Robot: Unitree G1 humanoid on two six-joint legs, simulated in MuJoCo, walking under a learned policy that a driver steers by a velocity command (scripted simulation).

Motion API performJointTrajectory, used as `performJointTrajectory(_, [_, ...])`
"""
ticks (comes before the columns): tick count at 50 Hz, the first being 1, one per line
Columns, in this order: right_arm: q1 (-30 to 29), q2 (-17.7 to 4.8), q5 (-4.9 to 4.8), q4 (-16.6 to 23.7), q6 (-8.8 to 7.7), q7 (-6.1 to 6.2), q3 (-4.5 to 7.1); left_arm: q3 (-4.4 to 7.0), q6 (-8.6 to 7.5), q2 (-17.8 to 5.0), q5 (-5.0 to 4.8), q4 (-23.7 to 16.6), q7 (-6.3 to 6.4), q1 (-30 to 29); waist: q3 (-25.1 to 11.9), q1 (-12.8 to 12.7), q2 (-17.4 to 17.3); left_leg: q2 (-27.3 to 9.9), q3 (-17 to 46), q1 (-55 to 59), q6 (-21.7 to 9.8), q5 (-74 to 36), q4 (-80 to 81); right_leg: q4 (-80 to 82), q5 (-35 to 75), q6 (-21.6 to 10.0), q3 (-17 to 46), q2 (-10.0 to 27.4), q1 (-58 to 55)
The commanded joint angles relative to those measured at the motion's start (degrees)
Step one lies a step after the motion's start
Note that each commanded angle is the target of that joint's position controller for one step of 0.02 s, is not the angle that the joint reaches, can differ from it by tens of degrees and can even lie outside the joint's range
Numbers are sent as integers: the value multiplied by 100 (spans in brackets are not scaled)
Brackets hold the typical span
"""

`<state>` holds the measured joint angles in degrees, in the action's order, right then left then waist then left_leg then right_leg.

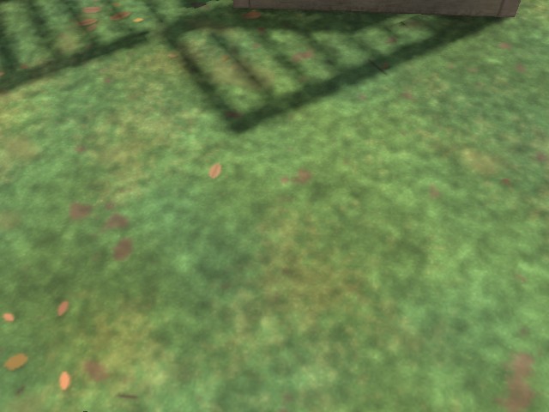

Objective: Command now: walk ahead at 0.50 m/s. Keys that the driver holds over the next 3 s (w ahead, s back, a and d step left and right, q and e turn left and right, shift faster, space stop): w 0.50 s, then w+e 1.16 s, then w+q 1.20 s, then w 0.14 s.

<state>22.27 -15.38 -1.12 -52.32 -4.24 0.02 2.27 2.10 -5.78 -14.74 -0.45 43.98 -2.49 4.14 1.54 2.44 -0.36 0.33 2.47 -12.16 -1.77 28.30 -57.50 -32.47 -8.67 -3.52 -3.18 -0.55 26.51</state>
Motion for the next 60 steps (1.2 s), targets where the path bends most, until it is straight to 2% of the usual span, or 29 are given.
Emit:
performJointTrajectory(1, [-467, -804, -62, 629, -259, 8, 160, 224, 22, -789, -8, 23, 56, 1072, -715, -587, 344, -555, 215, -3012, -122, -715, -1458, 1723, -201, -1058, 2681, 1791, -2951])
performJointTrajectory(3, [-342, -619, 29, 592, -139, 35, 190, 167, -21, -554, 96, 0, 20, 735, -438, -218, 448, -839, 239, -2338, -78, -1219, -984, 2094, 421, -974, 1967, 1427, -1945])
performJointTrajectory(6, [-319, -404, 53, 590, 18, 71, 174, 206, -104, -658, 63, 152, 34, 829, -258, -82, 443, -906, 144, -2283, 64, -1568, -548, 2438, 963, -1077, 1413, 1295, -1535])
performJointTrajectory(13, [-1714, -223, 81, 975, -57, -4, 110, 245, 5, -878, -3, 468, 210, 1464, 80, -495, 327, -743, -92, -2635, 177, -3389, 1724, 2587, 1205, -818, 711, 1064, -1923])
performJointTrajectory(17, [-2393, -226, 19, 1217, -114, -129, 72, 262, 95, -951, -48, 697, 229, 1880, 269, -737, 328, -578, -183, -2718, 114, -3317, 2446, 2397, 1058, -814, 746, 1302, -2546])
performJointTrajectory(20, [-2544, -331, 3, 1360, -168, -232, 85, 300, 184, -1019, -75, 796, 271, 1912, 274, -649, 413, -492, -165, -2666, -75, -2766, 2753, 2049, 1438, -720, 843, 1564, -3057])
performJointTrajectory(22, [-2120, -517, 13, 1274, -192, -250, 162, 331, 229, -1112, -80, 784, 293, 1738, -8, -346, 542, -271, -342, -1882, -245, -2398, 2893, 1540, 2546, -592, 782, 1551, -3157])
performJointTrajectory(23, [-1445, -685, 31, 1070, -195, -226, 266, 318, 261, -1087, -74, 761, 300, 1606, -414, 35, 511, -74, -524, -913, -387, -2459, 3042, 760, 3388, -469, 579, 1326, -3025])
performJointTrajectory(24, [-442, -1006, 65, 785, -188, -168, 407, 243, 268, -914, -21, 691, 310, 1603, -1118, 426, 321, -320, -272, 674, -622, -2640, 2871, -503, 3127, -284, 346, 1011, -2306])
performJointTrajectory(25, [336, -1608, 190, 672, -163, -117, 545, 67, 180, -367, 62, 528, 279, 2120, -2060, 377, -843, -1816, 1955, 3010, -1384, -2369, 2866, -2762, 919, 85, 55, 260, -176])
performJointTrajectory(26, [478, -1350, 107, 601, -135, -135, 476, -7, 48, -196, -25, 649, 232, 2296, -2584, 371, -1586, -2452, 3928, 3682, -1874, -1532, 3811, -3980, -2399, 188, 714, -308, 1109])
performJointTrajectory(27, [133, -963, 79, 659, -140, -125, 354, 161, -40, -827, -205, 573, 202, 1827, -1746, 432, -1005, -2271, 3292, 3037, -1530, -1085, 3960, -4445, -2252, 80, 1110, 63, 1677])
performJointTrajectory(28, [-305, -767, 91, 746, -140, -102, 294, 181, -66, -893, -273, 445, 202, 1378, -1095, 303, -680, -2067, 2388, 2181, -1268, -1242, 4075, -4300, -1719, 15, 959, 377, 1728])
performJointTrajectory(29, [-704, -587, 117, 761, -157, -115, 237, 191, -31, -811, -214, 427, 232, 1183, -632, 106, -332, -1821, 1768, 1335, -1114, -1570, 4327, -3903, -1262, 41, 868, 611, 1494])
performJointTrajectory(30, [-960, -406, 150, 771, -204, -129, 188, 243, 59, -773, -151, 463, 267, 1214, -395, -87, -425, -1600, 1284, 808, -975, -1833, 4548, -3555, -943, 58, 910, 786, 1192])
performJointTrajectory(32, [-1078, -381, 196, 688, -277, -145, 201, 230, 234, -503, -143, 576, 274, 1509, -274, -283, -528, -1460, 725, 240, -952, -2234, 4881, -3401, -612, 125, 922, 847, 727])
performJointTrajectory(35, [-975, -545, 237, 520, -331, -85, 262, 261, 341, -422, -131, 461, 304, 1285, -39, -325, -341, -1444, 83, 205, -973, -2868, 5079, -2997, 29, 219, 1083, 818, 1156])
performJointTrajectory(41, [-771, -700, 191, 335, -263, 74, 285, 221, 273, -261, -52, 136, 150, 345, 207, -41, -221, -1311, -893, 611, -732, -3227, 5194, -1193, 1512, 236, 646, 679, 1259])
performJointTrajectory(46, [-290, -840, 94, 98, -59, 113, 348, 155, 276, -176, -65, -350, -31, -446, 458, 230, -140, -1677, -1160, 1773, -702, -3857, 4781, -501, 960, 54, 266, 607, 1752])
performJointTrajectory(49, [-460, -1029, 39, 147, 67, 155, 406, 230, 298, -331, -83, -534, -124, -324, 193, -32, -377, -1735, -1407, 2036, -540, -5994, 3989, -388, 135, -207, -199, 243, 1086])
performJointTrajectory(51, [-622, -1178, 20, 208, 152, 202, 443, 424, 328, -677, -109, -397, -114, 617, -414, -618, -546, -1619, -1542, 1855, -384, -7443, 2537, -316, -240, -492, -461, -212, -294])
performJointTrajectory(52, [-727, -1161, -1, 261, 152, 215, 420, 620, 341, -1032, -109, -167, -32, 1566, -895, -1125, -358, -1361, -1637, 1118, -170, -6829, 1204, 159, 146, -734, -260, -341, -1806])
performJointTrajectory(53, [-547, -689, 207, 411, 68, 181, 266, 757, 395, -1588, -108, -28, 110, 2157, -1383, -1084, 789, -899, -1593, -604, 73, -3131, -693, 159, 473, -1130, 1583, 856, -3501])
performJointTrajectory(54, [-212, -176, 161, 705, -170, 69, 79, 739, 302, -1828, -81, -218, 75, 1915, -2181, -563, 1580, 333, -422, -2711, 298, 627, -2378, 1196, -588, -2365, 5019, 2048, -5022])
performJointTrajectory(55, [-969, -724, -64, 796, -391, -27, 199, 596, 258, -1296, -45, -223, 51, 2005, -2005, -975, 729, -20, 383, -3357, 139, 317, -2541, 1589, -684, -2018, 4722, 1930, -4941])
performJointTrajectory(56, [-1306, -789, -175, 931, -483, -60, 211, 529, 205, -1045, -45, -227, 59, 1745, -1253, -877, 527, -266, 295, -3543, -2, -212, -2186, 1585, -332, -1756, 3803, 1723, -4237])
performJointTrajectory(57, [-1306, -722, -73, 862, -497, -15, 209, 476, 175, -891, -64, -310, 54, 1317, -786, -560, -60, -533, 269, -3213, 3, -626, -1629, 1615, 261, -1533, 3123, 1446, -3306])
performJointTrajectory(58, [-1267, -796, 66, 812, -446, 23, 270, 418, 170, -707, -53, -399, 74, 983, -557, -364, -65, -683, 242, -2823, 73, -846, -1149, 1695, 789, -1418, 2654, 1241, -2632])
performJointTrajectory(60, [-1096, -744, 134, 839, -291, 19, 303, 392, 163, -698, -8, -502, 127, 844, -453, -139, 88, -762, 219, -2336, 236, -1065, -720, 1914, 1277, -1406, 2364, 1047, -1955])
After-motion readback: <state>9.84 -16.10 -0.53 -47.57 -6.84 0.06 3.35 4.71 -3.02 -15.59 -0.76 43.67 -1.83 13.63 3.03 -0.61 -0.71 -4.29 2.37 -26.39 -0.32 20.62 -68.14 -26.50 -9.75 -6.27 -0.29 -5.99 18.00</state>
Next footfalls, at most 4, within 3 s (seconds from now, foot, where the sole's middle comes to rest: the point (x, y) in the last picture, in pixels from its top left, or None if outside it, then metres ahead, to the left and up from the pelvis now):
0.48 left None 0.43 0.14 -0.76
1.04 right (326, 314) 0.70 -0.12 -0.76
1.52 left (291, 209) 1.05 -0.05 -0.76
2.02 right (406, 196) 1.08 -0.40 -0.76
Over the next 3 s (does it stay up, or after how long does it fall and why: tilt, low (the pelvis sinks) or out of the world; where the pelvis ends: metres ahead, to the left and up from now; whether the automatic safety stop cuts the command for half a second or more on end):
stays up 1.53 -0.40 0.00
